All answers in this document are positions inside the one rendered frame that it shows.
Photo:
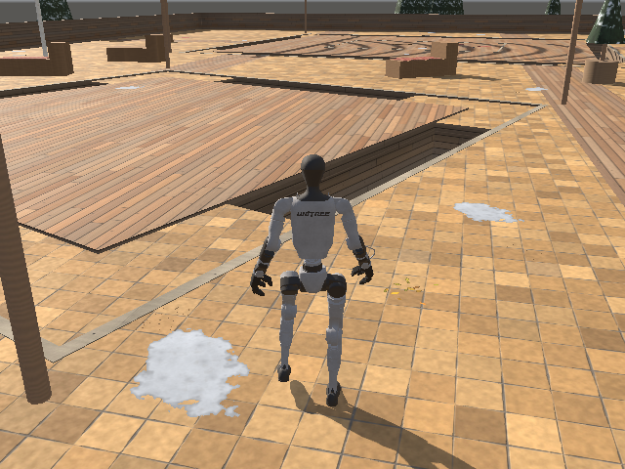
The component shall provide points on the robot right foot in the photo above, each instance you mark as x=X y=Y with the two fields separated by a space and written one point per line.
x=332 y=398

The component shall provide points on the right robot upper arm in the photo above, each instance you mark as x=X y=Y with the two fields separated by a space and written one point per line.
x=344 y=207

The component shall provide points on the left robot upper arm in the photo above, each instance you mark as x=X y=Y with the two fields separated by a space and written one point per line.
x=281 y=207

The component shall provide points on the robot left forearm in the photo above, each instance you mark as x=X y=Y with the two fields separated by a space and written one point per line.
x=263 y=261

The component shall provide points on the left robot hand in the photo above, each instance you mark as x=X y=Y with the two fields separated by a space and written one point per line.
x=255 y=281

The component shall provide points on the right robot hand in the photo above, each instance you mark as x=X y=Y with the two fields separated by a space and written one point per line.
x=359 y=271

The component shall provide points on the humanoid robot torso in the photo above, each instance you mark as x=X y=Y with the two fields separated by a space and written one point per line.
x=312 y=225

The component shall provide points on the robot right forearm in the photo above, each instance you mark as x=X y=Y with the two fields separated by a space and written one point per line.
x=362 y=256

